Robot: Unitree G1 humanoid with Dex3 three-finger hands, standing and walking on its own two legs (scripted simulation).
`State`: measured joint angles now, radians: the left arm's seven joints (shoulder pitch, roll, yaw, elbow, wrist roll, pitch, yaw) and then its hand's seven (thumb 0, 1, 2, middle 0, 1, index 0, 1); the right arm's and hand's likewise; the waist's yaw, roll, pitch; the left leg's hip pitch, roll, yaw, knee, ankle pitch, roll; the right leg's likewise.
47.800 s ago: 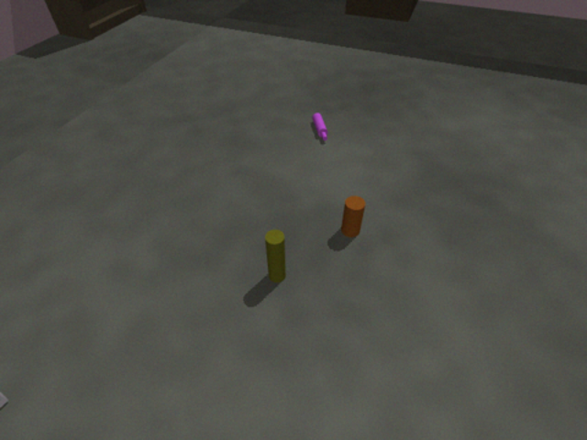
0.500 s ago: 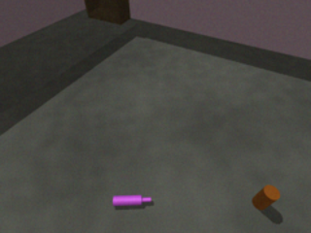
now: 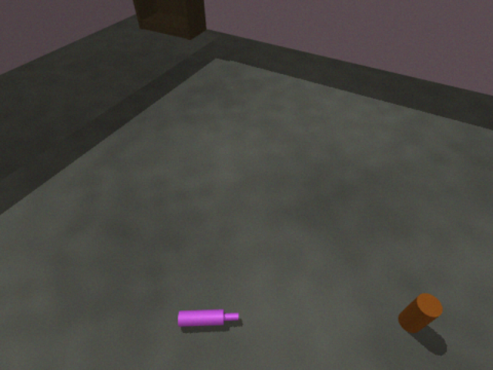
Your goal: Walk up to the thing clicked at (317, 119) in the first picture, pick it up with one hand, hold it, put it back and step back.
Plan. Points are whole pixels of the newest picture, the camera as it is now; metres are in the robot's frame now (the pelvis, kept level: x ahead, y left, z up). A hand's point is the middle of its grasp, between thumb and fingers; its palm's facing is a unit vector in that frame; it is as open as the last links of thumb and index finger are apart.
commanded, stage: stand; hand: left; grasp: from above
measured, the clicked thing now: (209, 317) +0.48 +0.15 -0.75
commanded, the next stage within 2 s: rise first in 0.30 s
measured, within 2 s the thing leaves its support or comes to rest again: neither
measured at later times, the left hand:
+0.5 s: hand out of the picture +0.10 +0.25 -0.16, palm faces +0.04 -0.94 -0.34, open 7.5 cm
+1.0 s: hand out of the picture +0.14 +0.25 -0.21, palm faces -0.08 -0.91 -0.40, open 13.8 cm
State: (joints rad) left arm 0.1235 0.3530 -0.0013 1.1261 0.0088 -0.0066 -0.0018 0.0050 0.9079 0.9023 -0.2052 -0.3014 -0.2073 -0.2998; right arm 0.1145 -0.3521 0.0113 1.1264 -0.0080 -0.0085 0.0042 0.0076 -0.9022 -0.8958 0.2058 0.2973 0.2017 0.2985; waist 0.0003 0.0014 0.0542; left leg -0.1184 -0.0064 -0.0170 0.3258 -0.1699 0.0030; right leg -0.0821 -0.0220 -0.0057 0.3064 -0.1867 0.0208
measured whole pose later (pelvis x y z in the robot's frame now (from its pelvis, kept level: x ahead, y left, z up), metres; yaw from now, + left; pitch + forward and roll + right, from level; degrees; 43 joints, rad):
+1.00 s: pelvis +0.00 +0.00 -0.07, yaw -1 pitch +14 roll -1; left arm 0.14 0.32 0.14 0.65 0.16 0.19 0.00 0.00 -0.46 0.99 -0.08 -1.05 -0.08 -1.05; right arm 0.22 -0.24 -0.03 0.61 0.02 -0.11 -0.03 0.01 -0.89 -0.89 0.21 0.30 0.20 0.30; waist -0.02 0.00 -0.07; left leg -0.76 0.01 -0.02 0.98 -0.46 0.01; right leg -0.72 0.00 0.00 0.94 -0.47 0.02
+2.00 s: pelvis -0.07 +0.00 -0.26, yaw -2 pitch +32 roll -2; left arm -0.26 0.46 0.08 0.75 0.67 -0.04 0.12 0.00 -0.56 0.99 -0.13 -1.02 -0.12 -1.03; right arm 0.08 -0.30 -0.04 0.64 0.00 -0.20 0.01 0.01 -0.93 -0.91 0.21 0.30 0.20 0.30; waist -0.04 0.02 -0.18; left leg -1.70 0.01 -0.04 1.80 -0.65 -0.01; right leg -1.66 0.01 -0.01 1.79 -0.68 0.01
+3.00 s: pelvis -0.09 +0.00 -0.43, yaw -8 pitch +35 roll -8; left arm -1.00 0.76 0.09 1.44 1.29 -0.22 0.39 0.00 -0.53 1.02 -0.09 -0.99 -0.10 -0.99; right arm 0.14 -0.25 0.06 0.73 -0.14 -0.04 0.12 0.00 -0.91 -0.90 0.21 0.30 0.20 0.30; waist -0.24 -0.02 -0.05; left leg -2.29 0.01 -0.13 2.34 -0.68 0.00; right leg -2.20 0.04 -0.07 2.27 -0.69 0.04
